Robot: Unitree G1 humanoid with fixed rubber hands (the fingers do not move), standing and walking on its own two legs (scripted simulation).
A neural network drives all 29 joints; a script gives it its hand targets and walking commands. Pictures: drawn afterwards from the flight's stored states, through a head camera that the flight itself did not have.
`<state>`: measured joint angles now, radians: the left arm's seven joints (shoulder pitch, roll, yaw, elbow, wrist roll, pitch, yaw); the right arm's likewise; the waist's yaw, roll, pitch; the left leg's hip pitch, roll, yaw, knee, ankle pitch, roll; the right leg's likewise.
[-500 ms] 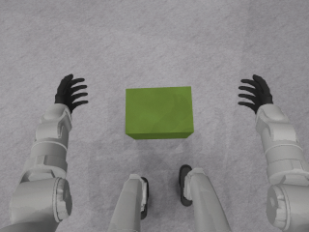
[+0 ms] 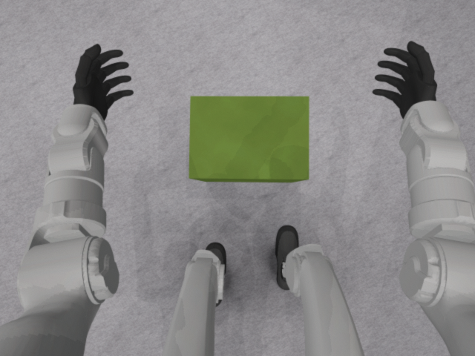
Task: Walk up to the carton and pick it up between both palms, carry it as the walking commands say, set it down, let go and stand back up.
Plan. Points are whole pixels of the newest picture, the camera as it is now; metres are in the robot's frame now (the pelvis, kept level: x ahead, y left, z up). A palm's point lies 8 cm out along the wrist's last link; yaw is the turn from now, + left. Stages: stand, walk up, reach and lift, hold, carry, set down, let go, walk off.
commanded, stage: reach and lift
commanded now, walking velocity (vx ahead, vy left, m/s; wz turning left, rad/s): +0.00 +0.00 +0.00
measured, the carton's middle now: (248, 146) +0.48 +0.01 -0.51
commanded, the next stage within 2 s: none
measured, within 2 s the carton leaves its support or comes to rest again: neither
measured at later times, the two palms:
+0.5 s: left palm (134, 126) +0.49 +0.24 -0.25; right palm (374, 126) +0.48 -0.24 -0.26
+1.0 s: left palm (161, 141) +0.48 +0.23 -0.39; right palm (342, 139) +0.48 -0.23 -0.40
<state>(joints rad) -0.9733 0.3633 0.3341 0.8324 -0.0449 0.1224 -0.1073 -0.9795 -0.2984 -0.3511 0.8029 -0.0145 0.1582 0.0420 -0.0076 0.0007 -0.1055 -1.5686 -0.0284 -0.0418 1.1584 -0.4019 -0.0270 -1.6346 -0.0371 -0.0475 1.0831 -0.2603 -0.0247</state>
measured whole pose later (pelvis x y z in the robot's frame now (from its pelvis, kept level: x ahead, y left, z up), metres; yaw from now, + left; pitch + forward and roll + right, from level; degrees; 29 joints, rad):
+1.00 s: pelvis -0.04 +0.01 -0.25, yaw +0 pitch +42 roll +1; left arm -1.23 0.40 0.18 0.94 -0.20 0.11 0.03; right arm -1.26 -0.45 -0.20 1.01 0.17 0.10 -0.04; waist 0.01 0.01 0.19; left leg -2.21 -0.04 0.01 2.13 -0.66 -0.01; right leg -2.32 -0.05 0.01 2.02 -0.44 -0.01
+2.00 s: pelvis -0.05 +0.02 -0.27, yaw +1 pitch +38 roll +1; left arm -1.38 0.35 0.04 1.08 -0.28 0.05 0.11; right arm -1.43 -0.42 -0.09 1.20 0.24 0.01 -0.10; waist 0.01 0.01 0.33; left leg -2.22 -0.05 0.02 2.21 -0.64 0.00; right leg -2.33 -0.06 0.03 2.10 -0.43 0.00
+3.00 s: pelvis -0.06 +0.02 -0.27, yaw +0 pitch +36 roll +0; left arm -1.37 0.33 0.11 0.98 -0.23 0.19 0.10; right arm -1.41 -0.44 -0.09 1.09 0.25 0.16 -0.07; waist 0.00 0.02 0.31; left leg -2.23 -0.05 0.02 2.22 -0.62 0.00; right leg -2.33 -0.05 0.03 2.10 -0.41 0.00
